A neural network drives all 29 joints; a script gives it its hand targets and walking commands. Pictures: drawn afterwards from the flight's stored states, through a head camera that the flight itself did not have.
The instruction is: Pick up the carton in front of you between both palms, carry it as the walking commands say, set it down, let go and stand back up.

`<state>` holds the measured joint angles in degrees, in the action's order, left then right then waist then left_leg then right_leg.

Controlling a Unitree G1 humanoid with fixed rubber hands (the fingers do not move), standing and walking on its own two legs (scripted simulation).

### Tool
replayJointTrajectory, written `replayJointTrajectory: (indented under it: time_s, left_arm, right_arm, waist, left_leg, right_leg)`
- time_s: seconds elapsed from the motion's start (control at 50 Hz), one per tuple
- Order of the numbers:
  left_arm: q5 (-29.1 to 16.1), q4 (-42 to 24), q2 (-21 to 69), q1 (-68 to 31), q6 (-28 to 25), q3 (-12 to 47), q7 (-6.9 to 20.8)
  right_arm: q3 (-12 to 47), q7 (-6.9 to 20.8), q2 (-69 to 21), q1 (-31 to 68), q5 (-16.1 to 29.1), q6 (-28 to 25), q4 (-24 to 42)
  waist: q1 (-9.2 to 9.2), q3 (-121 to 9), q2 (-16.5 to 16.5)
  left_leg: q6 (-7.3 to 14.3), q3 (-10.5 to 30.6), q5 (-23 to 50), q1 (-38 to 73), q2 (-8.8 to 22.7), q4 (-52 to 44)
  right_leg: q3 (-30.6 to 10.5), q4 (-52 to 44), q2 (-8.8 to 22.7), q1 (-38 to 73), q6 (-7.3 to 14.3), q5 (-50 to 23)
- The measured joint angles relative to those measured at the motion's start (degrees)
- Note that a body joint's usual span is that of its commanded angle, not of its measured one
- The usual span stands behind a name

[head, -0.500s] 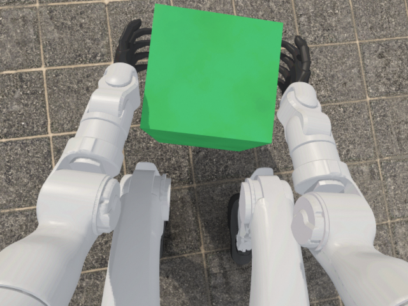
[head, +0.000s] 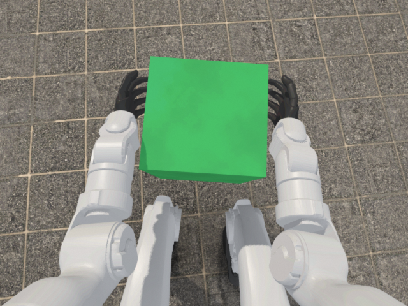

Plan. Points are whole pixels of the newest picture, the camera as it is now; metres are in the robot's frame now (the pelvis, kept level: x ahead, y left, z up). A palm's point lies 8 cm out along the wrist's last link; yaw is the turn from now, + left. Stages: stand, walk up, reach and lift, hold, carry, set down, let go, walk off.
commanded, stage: reach and lift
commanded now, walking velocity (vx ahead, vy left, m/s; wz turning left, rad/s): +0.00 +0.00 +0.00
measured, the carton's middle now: (204, 132) +0.44 +0.01 -0.13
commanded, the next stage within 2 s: none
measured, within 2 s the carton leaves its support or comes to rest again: neither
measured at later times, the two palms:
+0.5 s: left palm (84, 93) +0.41 +0.16 +0.12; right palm (334, 95) +0.41 -0.14 +0.12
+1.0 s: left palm out of the picture +0.38 +0.15 +0.27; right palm out of the picture +0.38 -0.14 +0.27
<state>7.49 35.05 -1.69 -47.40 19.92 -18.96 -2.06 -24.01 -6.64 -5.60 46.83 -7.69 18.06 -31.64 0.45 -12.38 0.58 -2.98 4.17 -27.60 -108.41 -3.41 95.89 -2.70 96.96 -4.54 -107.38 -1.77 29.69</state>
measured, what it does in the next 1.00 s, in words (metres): rises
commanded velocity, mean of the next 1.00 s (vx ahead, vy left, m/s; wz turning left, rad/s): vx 0.00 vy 0.00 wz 0.00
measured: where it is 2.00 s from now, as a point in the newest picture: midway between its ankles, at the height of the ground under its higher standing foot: (199, 262)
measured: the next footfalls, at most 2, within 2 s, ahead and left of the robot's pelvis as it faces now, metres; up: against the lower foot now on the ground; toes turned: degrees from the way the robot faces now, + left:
none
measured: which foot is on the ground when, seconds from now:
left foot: down 0.00-1.00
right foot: down 0.00-1.00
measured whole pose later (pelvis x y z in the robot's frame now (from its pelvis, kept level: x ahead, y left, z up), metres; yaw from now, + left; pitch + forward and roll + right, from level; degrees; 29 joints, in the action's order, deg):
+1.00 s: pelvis +0.07 +0.00 +0.24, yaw +1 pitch +1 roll +0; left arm 13.7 26.6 6.9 -19.8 32.0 -16.4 -0.8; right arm -18.5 -3.0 -9.8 19.9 -13.9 28.8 -26.8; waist 0.4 -4.8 0.1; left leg -1.1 4.9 -13.5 -19.4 -1.3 32.2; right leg -4.3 33.1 -1.9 -18.5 -0.2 15.3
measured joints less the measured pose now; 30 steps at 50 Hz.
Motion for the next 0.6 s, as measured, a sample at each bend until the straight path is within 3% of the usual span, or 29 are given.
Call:
replayJointTrajectory:
  time_s: [0.08, 0.24, 0.4, 0.6]
  left_arm:
    - [-0.02, 0.66, 0.84, 1.69, 1.21, 0.13, -0.41]
    - [3.98, 3.79, 4.47, 10.43, -1.36, 0.10, -0.23]
    - [0.95, 0.37, 4.39, 17.40, -3.69, 2.35, -0.52]
    - [2.76, 0.34, 7.28, 22.72, -2.23, 1.80, -0.86]
  right_arm:
    - [0.50, 0.02, 0.32, -2.24, 0.45, 0.18, -1.57]
    - [1.84, 1.00, -0.13, -11.48, 0.11, -0.64, -3.62]
    - [5.18, 0.80, -1.20, -16.73, 0.32, -3.67, -2.44]
    - [4.13, 2.60, -1.93, -21.92, -2.25, -1.61, -2.22]
  waist:
    - [0.90, -1.85, 0.01]
    - [-0.56, -4.61, 0.71]
    - [-0.97, -2.44, 0.11]
    - [0.84, -0.65, -0.24]
  left_leg:
    - [0.25, 0.04, -1.04, 5.94, 0.26, -3.00]
    - [1.07, -0.80, -1.17, 20.43, 1.22, -13.72]
    - [1.29, -0.06, 1.52, 33.02, 0.95, -23.82]
    - [1.74, 0.56, 4.81, 50.37, 0.95, -35.98]
  right_leg:
    - [-0.04, -3.18, 0.06, 5.99, 0.28, 0.89]
    - [-1.29, -13.94, -0.03, 20.11, 0.35, 0.53]
    - [-1.00, -24.27, 0.88, 33.09, 0.67, -1.94]
    - [-0.86, -36.87, 1.70, 50.79, 0.97, -5.29]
